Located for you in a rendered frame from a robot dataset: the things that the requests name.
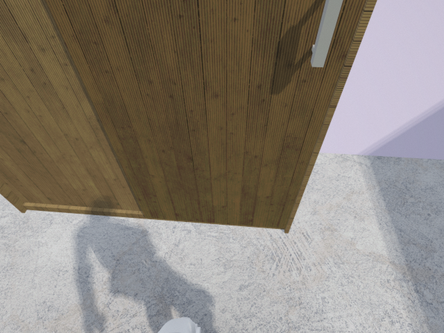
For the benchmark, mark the robot left thigh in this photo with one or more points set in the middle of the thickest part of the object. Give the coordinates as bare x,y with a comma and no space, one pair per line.
180,325

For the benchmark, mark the wardrobe door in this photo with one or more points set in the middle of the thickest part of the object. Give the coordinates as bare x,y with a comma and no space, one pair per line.
53,146
211,106

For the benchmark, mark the handle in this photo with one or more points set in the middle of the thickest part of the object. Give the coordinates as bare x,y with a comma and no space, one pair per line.
325,32

